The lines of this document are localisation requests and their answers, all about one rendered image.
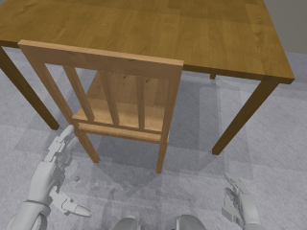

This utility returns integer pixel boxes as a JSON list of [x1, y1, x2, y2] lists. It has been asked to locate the right robot shin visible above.
[[181, 211, 191, 216]]

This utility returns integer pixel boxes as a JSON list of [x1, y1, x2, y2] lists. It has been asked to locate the robot left hand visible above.
[[27, 125, 92, 218]]

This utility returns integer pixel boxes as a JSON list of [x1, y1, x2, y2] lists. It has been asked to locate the robot right thigh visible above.
[[174, 214, 207, 230]]

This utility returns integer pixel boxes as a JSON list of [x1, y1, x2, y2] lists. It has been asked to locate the robot left forearm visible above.
[[5, 200, 52, 230]]

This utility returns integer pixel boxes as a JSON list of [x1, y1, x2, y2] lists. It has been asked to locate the chair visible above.
[[17, 39, 184, 173]]

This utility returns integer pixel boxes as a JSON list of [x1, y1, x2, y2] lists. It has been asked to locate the table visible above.
[[0, 0, 295, 155]]

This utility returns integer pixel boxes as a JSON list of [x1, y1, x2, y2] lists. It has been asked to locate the robot right hand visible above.
[[222, 172, 262, 229]]

